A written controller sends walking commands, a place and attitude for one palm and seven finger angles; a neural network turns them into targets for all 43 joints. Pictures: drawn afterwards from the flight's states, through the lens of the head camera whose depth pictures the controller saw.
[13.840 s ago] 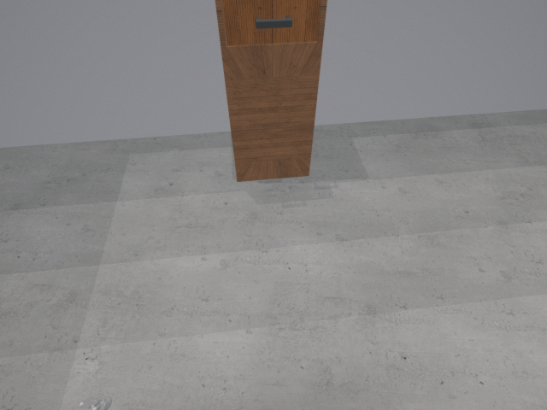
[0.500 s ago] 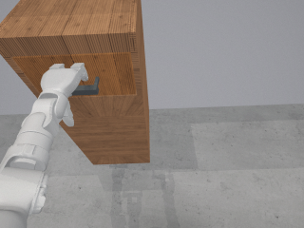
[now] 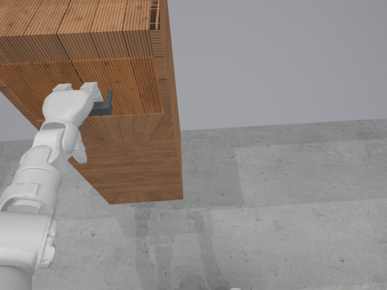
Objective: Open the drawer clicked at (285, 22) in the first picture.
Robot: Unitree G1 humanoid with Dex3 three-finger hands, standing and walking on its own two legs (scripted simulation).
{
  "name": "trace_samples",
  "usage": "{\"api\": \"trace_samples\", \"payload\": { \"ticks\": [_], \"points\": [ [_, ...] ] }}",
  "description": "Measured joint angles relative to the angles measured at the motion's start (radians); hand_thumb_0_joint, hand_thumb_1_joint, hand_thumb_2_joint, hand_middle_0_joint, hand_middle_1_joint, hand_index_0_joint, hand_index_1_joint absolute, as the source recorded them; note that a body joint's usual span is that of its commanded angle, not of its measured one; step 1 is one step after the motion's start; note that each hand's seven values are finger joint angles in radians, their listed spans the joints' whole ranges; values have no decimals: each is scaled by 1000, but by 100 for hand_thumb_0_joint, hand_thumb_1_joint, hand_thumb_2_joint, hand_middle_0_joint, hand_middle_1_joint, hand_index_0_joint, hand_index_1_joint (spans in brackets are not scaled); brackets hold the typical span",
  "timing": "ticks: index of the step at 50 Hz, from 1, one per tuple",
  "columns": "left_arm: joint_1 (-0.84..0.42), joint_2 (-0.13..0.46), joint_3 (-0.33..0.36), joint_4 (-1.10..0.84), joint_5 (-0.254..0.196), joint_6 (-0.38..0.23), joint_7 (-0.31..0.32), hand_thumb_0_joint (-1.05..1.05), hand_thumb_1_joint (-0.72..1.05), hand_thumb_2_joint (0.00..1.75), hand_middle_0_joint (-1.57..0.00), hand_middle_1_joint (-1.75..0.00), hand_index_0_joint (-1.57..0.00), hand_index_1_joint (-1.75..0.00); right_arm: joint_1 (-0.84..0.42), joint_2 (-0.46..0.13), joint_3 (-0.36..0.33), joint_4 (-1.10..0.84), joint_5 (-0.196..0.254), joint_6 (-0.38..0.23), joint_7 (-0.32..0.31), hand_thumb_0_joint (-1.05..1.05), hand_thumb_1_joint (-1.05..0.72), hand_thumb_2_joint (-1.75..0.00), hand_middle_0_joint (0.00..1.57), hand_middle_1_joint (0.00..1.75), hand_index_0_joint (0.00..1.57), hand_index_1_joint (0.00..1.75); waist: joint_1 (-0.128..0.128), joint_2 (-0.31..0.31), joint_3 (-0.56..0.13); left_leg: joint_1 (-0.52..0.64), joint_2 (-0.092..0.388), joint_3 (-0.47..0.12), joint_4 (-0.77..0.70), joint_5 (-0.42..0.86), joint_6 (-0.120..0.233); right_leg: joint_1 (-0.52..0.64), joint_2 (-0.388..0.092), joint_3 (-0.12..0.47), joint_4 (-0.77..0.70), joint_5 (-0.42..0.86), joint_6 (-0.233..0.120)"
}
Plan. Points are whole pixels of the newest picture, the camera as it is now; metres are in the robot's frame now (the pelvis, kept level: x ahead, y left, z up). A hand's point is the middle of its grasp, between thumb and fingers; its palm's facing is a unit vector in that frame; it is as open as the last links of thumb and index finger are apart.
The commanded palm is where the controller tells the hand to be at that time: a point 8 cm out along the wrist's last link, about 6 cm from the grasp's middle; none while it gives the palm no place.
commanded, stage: lower the fingers behind the handle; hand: left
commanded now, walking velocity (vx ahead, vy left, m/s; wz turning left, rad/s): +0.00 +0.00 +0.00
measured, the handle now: (85, 102) +0.53 +0.25 +0.05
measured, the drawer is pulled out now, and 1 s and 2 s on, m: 0.00 0.01 0.01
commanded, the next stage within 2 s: close the thumb around the handle in 0.90 s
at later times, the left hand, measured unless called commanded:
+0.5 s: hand (84, 126) +0.47 +0.25 +0.03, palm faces -0.08 -0.01 -1.00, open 13.8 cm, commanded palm +0.45 +0.25 +0.08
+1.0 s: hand (84, 129) +0.46 +0.25 +0.03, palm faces -0.06 -0.02 -1.00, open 13.9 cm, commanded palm +0.44 +0.25 +0.08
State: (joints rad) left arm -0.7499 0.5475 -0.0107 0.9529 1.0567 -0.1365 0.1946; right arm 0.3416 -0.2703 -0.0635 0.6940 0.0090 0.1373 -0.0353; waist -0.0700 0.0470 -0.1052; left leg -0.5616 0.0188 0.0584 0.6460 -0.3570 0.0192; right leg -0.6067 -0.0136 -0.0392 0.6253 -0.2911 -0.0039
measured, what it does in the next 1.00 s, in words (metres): stands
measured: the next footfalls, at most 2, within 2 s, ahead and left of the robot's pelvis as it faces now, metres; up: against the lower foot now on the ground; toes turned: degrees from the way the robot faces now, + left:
none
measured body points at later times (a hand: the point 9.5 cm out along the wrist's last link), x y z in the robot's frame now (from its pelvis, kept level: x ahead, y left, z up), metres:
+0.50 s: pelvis +0.00 +0.01 -0.01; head +0.10 +0.00 +0.43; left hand +0.47 +0.25 +0.08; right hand +0.02 -0.27 -0.14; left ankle -0.04 +0.11 -0.72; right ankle +0.00 -0.12 -0.72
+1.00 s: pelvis +0.00 +0.01 -0.01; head +0.09 +0.00 +0.43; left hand +0.46 +0.25 +0.08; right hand +0.03 -0.26 -0.14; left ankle -0.04 +0.11 -0.72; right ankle +0.00 -0.12 -0.72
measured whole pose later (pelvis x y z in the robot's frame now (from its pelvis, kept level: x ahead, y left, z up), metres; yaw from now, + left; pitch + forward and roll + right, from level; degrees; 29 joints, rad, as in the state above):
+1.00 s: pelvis +0.00 +0.01 -0.01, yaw +0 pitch +18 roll -1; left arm -0.74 0.51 -0.02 0.97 1.07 -0.10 0.26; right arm 0.34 -0.25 -0.06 0.69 -0.01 0.15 -0.01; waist -0.07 0.05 -0.14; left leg -0.64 0.02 0.06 0.73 -0.40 0.03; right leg -0.68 -0.01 -0.04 0.68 -0.32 0.01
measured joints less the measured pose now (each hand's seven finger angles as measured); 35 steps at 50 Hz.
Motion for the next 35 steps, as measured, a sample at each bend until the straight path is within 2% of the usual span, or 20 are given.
{"api": "trace_samples", "payload": {
  "ticks": [14, 25, 35],
  "points": [
    [-10, -9, 17, 49, 25, 1, 63, 0, -48, 30, -31, -120, -32, -120, -9, 9, 6, 3, -9, -9, 6, 0, -90, -90, 20, 30, 20, 30, -14, -3, -11, -62, 1, 1, 48, -21, 5, -59, 0, 2, 38, -14, 4],
    [-33, -8, 2, 71, 23, 18, 65, 0, -48, 30, -29, -120, -32, -120, 3, 9, 7, 4, -10, -4, 10, 0, -90, -90, 20, 30, 20, 30, -14, -4, -27, -92, 2, 0, 75, -35, 8, -85, 0, 2, 56, -23, 8],
    [6, -14, 9, 27, 15, 19, 63, 0, -48, 30, -26, -120, -31, -120, 12, 12, -2, -4, -12, 8, 20, 0, -90, -90, 20, 30, 20, 30, -10, -1, -35, -91, 4, 6, 84, -43, 11, -84, 2, 9, 61, -26, 12]
  ]
}}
